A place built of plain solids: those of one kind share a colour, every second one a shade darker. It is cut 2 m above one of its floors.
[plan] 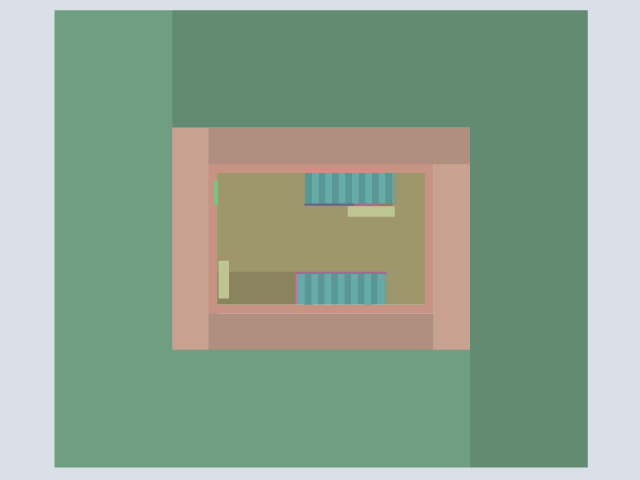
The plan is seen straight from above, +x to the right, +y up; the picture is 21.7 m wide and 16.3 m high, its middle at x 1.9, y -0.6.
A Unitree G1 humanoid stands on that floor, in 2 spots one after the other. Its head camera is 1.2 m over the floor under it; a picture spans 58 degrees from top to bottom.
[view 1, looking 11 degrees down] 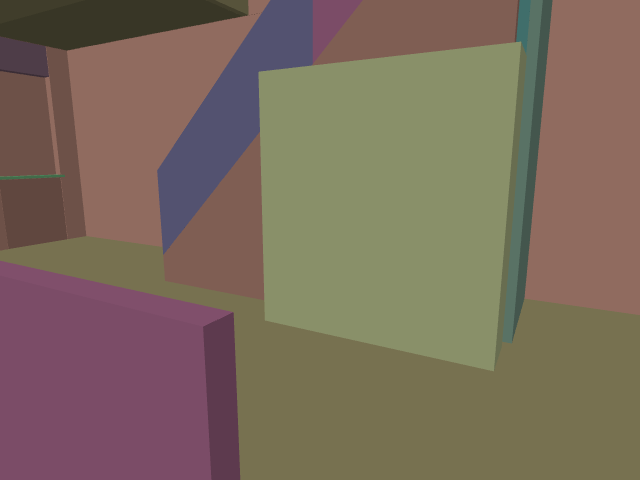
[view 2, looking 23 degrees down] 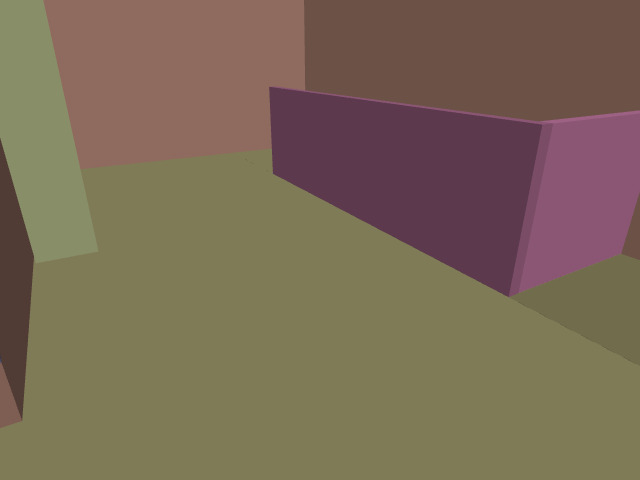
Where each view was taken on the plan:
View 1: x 4.68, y -2.27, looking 119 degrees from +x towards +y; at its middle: lamp_shelves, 2.87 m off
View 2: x -0.18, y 0.22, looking -30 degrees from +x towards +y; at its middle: floor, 3.07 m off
